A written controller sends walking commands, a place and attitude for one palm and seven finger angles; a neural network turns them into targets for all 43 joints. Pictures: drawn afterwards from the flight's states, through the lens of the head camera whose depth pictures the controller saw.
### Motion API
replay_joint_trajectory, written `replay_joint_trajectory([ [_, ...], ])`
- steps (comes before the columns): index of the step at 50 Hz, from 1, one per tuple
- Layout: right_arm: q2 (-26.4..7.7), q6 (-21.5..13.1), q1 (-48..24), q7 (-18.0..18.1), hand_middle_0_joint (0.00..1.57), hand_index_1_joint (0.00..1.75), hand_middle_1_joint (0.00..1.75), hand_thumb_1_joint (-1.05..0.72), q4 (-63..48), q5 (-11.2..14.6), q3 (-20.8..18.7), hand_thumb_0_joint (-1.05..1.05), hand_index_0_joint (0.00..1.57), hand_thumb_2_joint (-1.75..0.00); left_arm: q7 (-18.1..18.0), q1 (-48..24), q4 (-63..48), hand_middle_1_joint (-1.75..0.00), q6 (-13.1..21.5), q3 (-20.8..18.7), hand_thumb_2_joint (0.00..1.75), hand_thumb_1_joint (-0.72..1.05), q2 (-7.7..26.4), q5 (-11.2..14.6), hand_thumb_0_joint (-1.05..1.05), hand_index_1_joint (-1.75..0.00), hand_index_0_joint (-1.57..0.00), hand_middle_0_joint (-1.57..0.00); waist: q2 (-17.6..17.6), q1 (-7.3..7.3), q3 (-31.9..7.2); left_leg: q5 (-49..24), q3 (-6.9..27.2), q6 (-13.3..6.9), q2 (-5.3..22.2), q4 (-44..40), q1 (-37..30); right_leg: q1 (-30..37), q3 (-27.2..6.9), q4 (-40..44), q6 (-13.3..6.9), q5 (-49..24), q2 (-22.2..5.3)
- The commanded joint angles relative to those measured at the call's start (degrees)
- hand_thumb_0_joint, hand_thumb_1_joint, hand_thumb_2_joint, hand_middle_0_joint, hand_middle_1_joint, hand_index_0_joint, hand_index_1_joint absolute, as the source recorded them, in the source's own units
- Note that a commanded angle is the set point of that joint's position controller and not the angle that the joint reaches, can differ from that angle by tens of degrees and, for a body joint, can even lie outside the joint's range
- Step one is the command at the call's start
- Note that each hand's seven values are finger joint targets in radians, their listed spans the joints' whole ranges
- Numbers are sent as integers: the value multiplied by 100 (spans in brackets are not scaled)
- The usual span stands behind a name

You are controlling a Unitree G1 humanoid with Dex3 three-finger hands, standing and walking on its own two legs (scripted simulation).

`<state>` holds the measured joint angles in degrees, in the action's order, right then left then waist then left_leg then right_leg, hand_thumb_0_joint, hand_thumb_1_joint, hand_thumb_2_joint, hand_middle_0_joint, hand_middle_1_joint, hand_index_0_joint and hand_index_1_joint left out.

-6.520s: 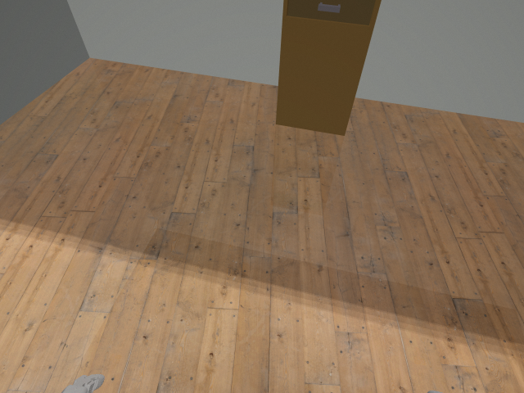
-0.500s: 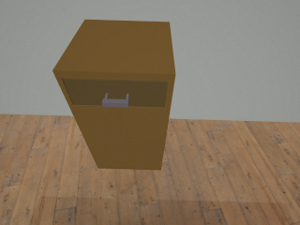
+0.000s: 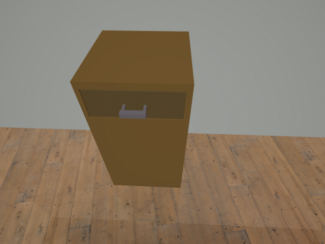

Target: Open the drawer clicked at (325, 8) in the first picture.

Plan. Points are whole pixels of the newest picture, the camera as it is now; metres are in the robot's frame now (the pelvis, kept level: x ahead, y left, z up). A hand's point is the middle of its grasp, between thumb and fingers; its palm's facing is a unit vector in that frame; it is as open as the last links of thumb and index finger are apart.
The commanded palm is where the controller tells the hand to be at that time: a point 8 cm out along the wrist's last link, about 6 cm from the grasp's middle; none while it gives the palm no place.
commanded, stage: look again from close up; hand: left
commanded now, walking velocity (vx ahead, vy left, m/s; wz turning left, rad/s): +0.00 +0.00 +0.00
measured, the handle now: (133, 110) +0.58 +0.15 -0.05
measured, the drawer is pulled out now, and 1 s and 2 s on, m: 0.00 0.00 0.00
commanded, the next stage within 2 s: shuffle to correct the standing spot in 0.52 s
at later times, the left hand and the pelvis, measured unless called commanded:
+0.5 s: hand out of the picture +0.00 +0.14 -0.17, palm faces +0.04 -0.98 -0.17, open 7.4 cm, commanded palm none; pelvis +0.01 -0.02 +0.00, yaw +0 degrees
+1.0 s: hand out of the picture +0.02 +0.10 -0.17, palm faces +0.07 -0.99 -0.15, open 7.4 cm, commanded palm none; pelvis +0.06 -0.04 +0.00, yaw +1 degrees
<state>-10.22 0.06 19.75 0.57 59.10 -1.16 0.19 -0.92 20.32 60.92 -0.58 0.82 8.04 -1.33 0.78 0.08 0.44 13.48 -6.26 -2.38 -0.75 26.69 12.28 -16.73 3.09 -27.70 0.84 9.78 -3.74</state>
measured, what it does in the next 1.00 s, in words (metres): shifts its weight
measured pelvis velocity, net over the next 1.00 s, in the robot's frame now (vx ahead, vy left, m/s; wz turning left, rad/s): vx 0.06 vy -0.04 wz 0.01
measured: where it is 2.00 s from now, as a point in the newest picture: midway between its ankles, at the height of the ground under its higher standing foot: outside the picture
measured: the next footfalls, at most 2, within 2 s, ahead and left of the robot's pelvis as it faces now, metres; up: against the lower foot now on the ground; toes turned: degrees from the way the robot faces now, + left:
none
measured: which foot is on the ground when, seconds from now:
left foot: down 0.00-1.00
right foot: down 0.00-1.00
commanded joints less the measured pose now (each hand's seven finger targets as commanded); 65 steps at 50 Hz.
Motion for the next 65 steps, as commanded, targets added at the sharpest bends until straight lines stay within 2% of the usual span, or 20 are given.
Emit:
replay_joint_trajectory([
  [1, -435, -142, 266, 79, 20, 30, 30, -90, -109, 28, -73, 0, 20, -90, -66, 137, -182, -30, 151, -136, 90, 90, 513, 36, 0, -30, -20, -20, -131, -41, 351, 827, 860, -6, 638, -946, 618, 254, -534, 608, -271, 576, -250],
  [8, -254, -178, 396, 110, 20, 30, 30, -90, 168, 39, -23, 0, 20, -90, -83, 135, 18, -30, 193, -131, 90, 90, 413, 61, 0, -30, -20, -20, -136, -33, 317, 264, 722, 50, 607, -806, 443, 366, -547, 687, -302, 326, -293],
  [21, -112, -141, 477, 128, 20, 30, 30, -90, 337, 26, -18, 0, 20, -90, -98, 137, 98, -30, 177, -157, 90, 90, 344, 61, 0, -30, -20, -20, -158, -11, 526, 335, 682, 89, 613, -824, 507, 354, -527, 803, -304, 474, -246],
  [31, -81, -172, 502, 145, 20, 30, 30, -90, 369, 30, -10, 0, 20, -90, -100, 192, 109, -30, 202, -170, 90, 90, 303, 66, 0, -30, -20, -20, -94, -9, 373, 4, 657, 101, 644, -829, 332, 496, -469, 802, -316, 152, -251],
  [34, -178, -156, 567, 138, 20, 30, 30, -90, 394, -7, -55, 0, 20, -90, -61, 255, 132, -30, 172, -203, 90, 90, 312, 20, 0, -30, -20, -20, -105, -14, 391, 1018, 725, 30, 686, -885, 364, 361, -404, 640, -356, 1081, -137],
  [36, -239, -132, 530, 130, 20, 30, 30, -90, 361, -34, -111, 0, 20, -90, -17, 276, 69, -30, 139, -240, 90, 90, 287, -12, 0, -30, -20, -20, 43, -1, 648, 1722, 855, -54, 790, -1030, 571, 84, -333, 507, -379, 1563, -61],
  [39, -295, -138, 524, 122, 20, 30, 30, -90, 286, -45, -170, 0, 20, -90, 37, 379, 16, -30, 139, -275, 90, 90, 247, -43, 0, -30, -20, -20, 118, 7, 812, 2083, 1012, -174, 928, -1123, 726, -55, -279, 267, -426, 1646, 33],
  [41, -284, -172, 474, 128, 20, 30, 30, -90, 253, -40, -173, 0, 20, -90, 57, 483, -9, -30, 171, -282, 90, 90, 196, -44, 0, -30, -20, -20, 121, 59, 874, 1825, 1016, -204, 941, -1011, 801, -13, -333, 218, -458, 1360, 14],
  [43, -95, -220, 482, 145, 20, 30, 30, -90, 244, -8, -97, 0, 20, -90, 15, 589, 51, -30, 230, -265, 90, 90, 193, -17, 0, -30, -20, -20, -127, 89, 826, 690, 662, -87, 686, -511, 803, 292, -635, 460, -494, 650, -174],
  [44, 20, -221, 537, 154, 20, 30, 30, -90, 265, 5, -59, 0, 20, -90, -17, 606, 107, -30, 250, -255, 90, 90, 225, 4, 0, -30, -20, -20, -436, 47, 764, 165, 462, 4, 535, -254, 687, 377, -739, 555, -516, 160, -269],
  [45, 89, -233, 602, 170, 20, 30, 30, -90, 307, 15, -21, 0, 20, -90, -42, 602, 144, -30, 286, -239, 90, 90, 236, 30, 0, -30, -20, -20, -491, -6, 561, -305, 370, 70, 492, -163, 456, 467, -755, 573, -521, -615, -378],
  [48, 53, -250, 623, 220, 20, 30, 30, -90, 406, 62, -11, 0, 20, -90, -108, 529, 170, -30, 333, -212, 90, 90, 315, 83, 0, -30, -20, -20, -192, -14, -28, -1438, 419, 180, 618, -235, -66, 967, -498, 284, -396, -2878, -425],
  [51, -17, -181, 580, 249, 20, 30, 30, -90, 333, 93, -61, 0, 20, -90, -177, 440, 70, -30, 287, -256, 90, 90, 435, 79, 0, -30, -20, -20, -125, -8, -218, -1781, 409, 221, 660, -178, -150, 1137, -499, 80, -388, -3335, -463],
  [53, -59, -130, 510, 250, 20, 30, 30, -90, 263, 94, -114, 0, 20, -90, -198, 367, 0, -30, 245, -291, 90, 90, 500, 66, 0, -30, -20, -20, -193, 10, -273, -1740, 379, 232, 659, -90, -144, 1121, -520, -15, -401, -3382, -501],
  [57, -87, -29, 348, 226, 20, 30, 30, -90, 191, 87, -149, 0, 20, -90, -203, 196, -110, -30, 171, -321, 90, 90, 541, 47, 0, -30, -20, -20, -346, 6, -140, -1225, 346, 241, 618, 31, -60, 887, -624, 100, -450, -2717, -565],
  [60, -73, 3, 285, 184, 20, 30, 30, -90, 156, 76, -155, 0, 20, -90, -188, -15, -183, -30, 146, -311, 90, 90, 555, 38, 0, -30, -20, -20, -446, -35, -33, -777, 389, 229, 573, -50, -90, 598, -670, 339, -474, -1687, -553],
  [62, -81, -4, 200, 166, 20, 30, 30, -90, 161, 58, -139, 0, 20, -90, -161, -128, -205, -30, 127, -293, 90, 90, 532, 43, 0, -30, -20, -20, -265, -25, 177, -545, 465, 194, 595, -227, -55, 354, -653, 527, -440, -803, -452],
  [63, -461, -53, -659, 104, 20, 30, 30, -90, -283, 116, -265, 0, 20, -90, -360, 508, 25, -30, 214, -327, 90, 90, 901, 39, 0, -30, -20, -20, -417, 291, 416, 248, 174, 390, 561, 1014, 524, 599, -1191, 413, -110, -3678, -847],
  [64, -305, 18, -441, 56, 20, 30, 30, -90, -498, 128, -204, 0, 20, -90, -314, 246, -98, -30, 293, -281, 90, 90, 1135, 19, 0, -30, -20, -20, -643, -68, 166, 721, 267, 319, 455, 1138, 567, 810, -1251, 484, -397, -4137, -1337],
  [65, -81, 50, -9, 45, 20, 30, 30, -90, -504, 96, -204, 0, 20, -90, -286, 102, -306, -30, 285, -286, 90, 90, 1032, 0, 0, -30, -20, -20, -1018, -140, -587, 1248, 356, 196, 389, 1031, 425, 1075, -1227, 368, -704, -3242, -1351],
])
